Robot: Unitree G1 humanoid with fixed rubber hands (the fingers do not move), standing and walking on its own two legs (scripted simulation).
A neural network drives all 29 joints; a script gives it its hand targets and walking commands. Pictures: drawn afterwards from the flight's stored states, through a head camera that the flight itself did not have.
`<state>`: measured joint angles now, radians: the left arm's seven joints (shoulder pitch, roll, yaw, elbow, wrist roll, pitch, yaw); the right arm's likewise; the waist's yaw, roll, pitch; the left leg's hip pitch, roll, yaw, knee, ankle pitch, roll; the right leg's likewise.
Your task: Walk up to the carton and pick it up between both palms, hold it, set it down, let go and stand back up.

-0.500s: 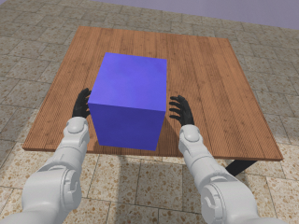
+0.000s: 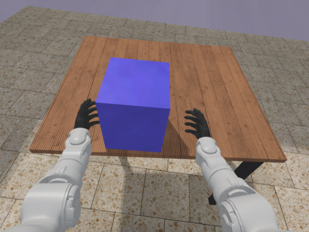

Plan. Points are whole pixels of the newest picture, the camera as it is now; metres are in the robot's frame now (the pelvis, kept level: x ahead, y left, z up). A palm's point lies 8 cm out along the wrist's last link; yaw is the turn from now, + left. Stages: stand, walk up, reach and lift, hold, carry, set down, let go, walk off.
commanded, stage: set down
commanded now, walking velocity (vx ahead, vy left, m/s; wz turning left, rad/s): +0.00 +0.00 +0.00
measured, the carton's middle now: (136, 106) +0.50 +0.05 +0.01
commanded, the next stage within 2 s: none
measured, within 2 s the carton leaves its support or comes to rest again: neither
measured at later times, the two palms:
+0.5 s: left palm (76, 158) +0.30 +0.20 +0.03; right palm (217, 161) +0.28 -0.16 +0.04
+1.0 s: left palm (64, 184) +0.24 +0.21 +0.01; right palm (228, 185) +0.23 -0.18 +0.03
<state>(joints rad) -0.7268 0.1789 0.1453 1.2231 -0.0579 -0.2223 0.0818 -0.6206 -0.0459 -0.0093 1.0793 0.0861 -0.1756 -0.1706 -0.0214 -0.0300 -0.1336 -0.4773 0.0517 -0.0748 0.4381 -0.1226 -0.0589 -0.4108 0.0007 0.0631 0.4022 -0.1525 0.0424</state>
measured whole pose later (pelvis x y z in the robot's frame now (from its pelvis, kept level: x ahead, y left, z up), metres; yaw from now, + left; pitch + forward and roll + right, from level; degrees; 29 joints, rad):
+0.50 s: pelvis -0.03 +0.00 +0.00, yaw +0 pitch -1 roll -1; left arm -0.41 0.19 0.06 0.88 -0.12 -0.08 0.04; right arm -0.34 -0.05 0.01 0.78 0.12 -0.06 -0.17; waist -0.02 -0.07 -0.07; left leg -0.33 0.05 -0.07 0.44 -0.11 -0.05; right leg -0.28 0.00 0.06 0.44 -0.16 0.04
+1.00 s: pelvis +0.00 +0.00 +0.00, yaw +0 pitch -4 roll -1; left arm 0.10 0.19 0.04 0.19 -0.12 0.22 0.07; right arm 0.11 -0.05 0.02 0.28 0.12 0.00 -0.14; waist -0.02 -0.05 0.01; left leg -0.19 0.05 -0.07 0.41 -0.15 -0.06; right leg -0.13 -0.01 0.06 0.38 -0.18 0.04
